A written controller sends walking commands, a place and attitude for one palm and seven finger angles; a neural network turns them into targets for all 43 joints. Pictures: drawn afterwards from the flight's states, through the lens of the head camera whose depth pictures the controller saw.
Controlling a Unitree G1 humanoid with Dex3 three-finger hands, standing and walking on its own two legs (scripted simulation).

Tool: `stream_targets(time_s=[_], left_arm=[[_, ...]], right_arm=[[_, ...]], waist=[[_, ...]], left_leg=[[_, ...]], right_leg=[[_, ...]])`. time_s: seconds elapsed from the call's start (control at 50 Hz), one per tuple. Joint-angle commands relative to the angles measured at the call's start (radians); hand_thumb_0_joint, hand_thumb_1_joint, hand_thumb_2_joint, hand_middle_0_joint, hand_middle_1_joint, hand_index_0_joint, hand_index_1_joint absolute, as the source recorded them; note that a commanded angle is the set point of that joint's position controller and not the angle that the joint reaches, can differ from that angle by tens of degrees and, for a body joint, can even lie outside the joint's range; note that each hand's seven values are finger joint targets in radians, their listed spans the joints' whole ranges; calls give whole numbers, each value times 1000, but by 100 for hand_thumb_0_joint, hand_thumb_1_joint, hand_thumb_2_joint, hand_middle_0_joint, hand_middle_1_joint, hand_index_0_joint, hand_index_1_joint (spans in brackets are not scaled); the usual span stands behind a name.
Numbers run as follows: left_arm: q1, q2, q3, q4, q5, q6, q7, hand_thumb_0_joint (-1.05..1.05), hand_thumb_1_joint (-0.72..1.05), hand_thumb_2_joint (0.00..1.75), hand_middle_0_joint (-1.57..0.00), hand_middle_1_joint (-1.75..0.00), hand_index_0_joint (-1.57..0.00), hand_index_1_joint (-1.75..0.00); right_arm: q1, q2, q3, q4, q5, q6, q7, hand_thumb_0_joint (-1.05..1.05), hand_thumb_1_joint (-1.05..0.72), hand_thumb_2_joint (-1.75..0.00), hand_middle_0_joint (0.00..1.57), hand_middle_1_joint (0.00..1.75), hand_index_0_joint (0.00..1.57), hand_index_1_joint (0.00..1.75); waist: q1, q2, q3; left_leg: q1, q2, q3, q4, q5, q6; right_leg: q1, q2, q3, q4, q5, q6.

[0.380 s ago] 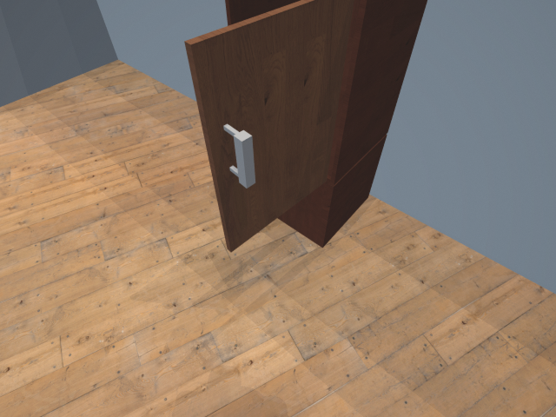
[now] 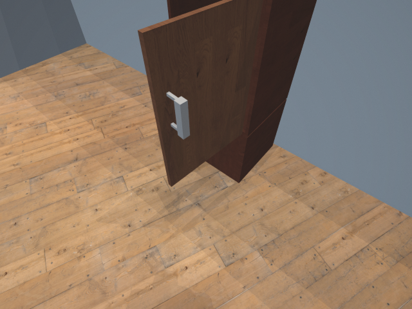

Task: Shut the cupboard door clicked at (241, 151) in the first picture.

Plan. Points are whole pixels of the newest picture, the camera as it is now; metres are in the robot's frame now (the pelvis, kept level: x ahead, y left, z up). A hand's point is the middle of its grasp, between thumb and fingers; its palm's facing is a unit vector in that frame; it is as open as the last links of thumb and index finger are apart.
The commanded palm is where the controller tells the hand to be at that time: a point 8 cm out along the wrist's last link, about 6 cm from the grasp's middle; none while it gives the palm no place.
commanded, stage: look at it before walking up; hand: left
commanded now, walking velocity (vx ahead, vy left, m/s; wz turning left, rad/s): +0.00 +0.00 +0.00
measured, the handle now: (177, 115) +0.60 +0.12 +0.01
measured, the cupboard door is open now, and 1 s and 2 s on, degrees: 84 84 84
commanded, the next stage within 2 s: walk around to get in front in 0.46 s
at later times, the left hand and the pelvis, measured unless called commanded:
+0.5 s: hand out of the picture +0.01 +0.20 -0.17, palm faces +0.01 -0.97 -0.24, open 7.4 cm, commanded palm none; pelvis +0.00 +0.00 +0.00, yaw +0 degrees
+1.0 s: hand out of the picture +0.05 +0.20 -0.18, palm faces -0.14 -0.96 -0.26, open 7.4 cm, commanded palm none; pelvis -0.02 +0.00 -0.01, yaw -12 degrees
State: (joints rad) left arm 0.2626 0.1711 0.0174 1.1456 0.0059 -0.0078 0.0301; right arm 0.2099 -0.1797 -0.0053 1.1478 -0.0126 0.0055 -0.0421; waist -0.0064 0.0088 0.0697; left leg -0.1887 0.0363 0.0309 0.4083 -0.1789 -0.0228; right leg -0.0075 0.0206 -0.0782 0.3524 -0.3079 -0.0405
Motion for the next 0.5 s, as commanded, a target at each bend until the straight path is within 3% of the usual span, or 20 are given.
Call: stream_targets(time_s=[0.0,0.1,0.48], left_arm=[[61,133,21,-27,-1,-16,7,0,90,90,-20,-30,-20,-30],[54,145,22,-30,-1,-18,7,0,90,90,-20,-30,-20,-30],[26,169,19,-31,-2,-18,4,0,90,90,-20,-30,-20,-30]], right_arm=[[28,-129,-20,-29,-4,-9,-3,0,-90,-90,20,30,20,30],[27,-138,-21,-31,-3,-12,-2,0,-90,-90,20,30,20,30],[4,-158,-19,-31,-5,-11,2,0,-90,-90,20,30,20,30]], waist=[[3,-12,-2],[4,-24,-25],[1,-14,-10]], left_leg=[[78,76,-66,-37,206,50],[87,78,-67,-39,224,51],[86,80,-69,-56,203,46]], right_leg=[[-118,-134,93,-81,272,-4],[-102,-138,91,-77,297,-3],[-109,-143,99,-93,276,-2]])
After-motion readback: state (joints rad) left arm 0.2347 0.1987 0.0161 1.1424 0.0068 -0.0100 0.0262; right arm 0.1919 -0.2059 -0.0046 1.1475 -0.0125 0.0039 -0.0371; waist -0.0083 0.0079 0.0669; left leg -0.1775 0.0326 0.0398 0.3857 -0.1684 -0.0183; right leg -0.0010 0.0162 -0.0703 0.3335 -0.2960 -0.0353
